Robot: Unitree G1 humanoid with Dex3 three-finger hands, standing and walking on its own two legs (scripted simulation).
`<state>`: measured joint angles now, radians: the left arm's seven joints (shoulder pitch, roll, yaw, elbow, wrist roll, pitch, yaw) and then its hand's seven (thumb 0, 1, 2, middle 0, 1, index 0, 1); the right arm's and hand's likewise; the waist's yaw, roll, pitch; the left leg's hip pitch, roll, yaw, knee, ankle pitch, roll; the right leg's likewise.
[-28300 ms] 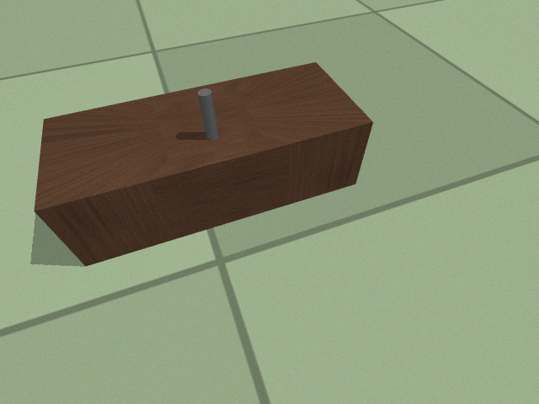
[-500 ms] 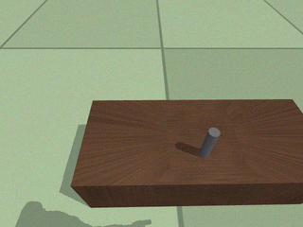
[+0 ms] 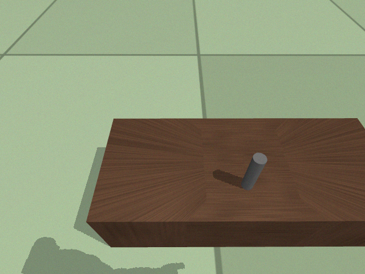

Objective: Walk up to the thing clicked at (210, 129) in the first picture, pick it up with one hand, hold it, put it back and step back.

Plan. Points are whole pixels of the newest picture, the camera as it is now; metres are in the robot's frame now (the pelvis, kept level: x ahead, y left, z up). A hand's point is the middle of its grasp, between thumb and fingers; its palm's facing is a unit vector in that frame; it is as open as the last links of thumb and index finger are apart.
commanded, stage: stand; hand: right
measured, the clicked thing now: (252, 172) +0.51 -0.27 -0.29
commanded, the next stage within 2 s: step back in 0.54 s
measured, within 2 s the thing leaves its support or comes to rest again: neither
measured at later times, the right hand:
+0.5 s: hand out of the picture +0.08 -0.25 -0.15, palm faces +0.00 +0.94 -0.35, open 7.4 cm
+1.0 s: hand out of the picture +0.03 -0.31 -0.18, palm faces -0.04 +0.94 -0.35, open 7.4 cm
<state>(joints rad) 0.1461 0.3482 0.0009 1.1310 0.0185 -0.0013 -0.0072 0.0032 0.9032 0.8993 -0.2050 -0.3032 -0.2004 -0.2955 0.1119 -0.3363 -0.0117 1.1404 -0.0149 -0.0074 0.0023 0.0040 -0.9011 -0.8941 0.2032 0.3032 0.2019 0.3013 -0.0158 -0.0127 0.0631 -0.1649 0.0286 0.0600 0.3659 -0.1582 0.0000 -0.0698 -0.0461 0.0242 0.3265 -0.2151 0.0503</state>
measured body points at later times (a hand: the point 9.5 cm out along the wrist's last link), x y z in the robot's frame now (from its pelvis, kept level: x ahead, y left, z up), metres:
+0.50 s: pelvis +0.01 +0.00 +0.00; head +0.02 +0.01 +0.45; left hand +0.08 +0.30 -0.14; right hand +0.08 -0.30 -0.13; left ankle +0.03 +0.12 -0.75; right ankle -0.02 -0.15 -0.75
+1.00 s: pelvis -0.07 -0.05 -0.02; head +0.00 -0.07 +0.43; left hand +0.01 +0.26 -0.13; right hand +0.03 -0.36 -0.16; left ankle -0.10 +0.09 -0.67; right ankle -0.04 -0.14 -0.75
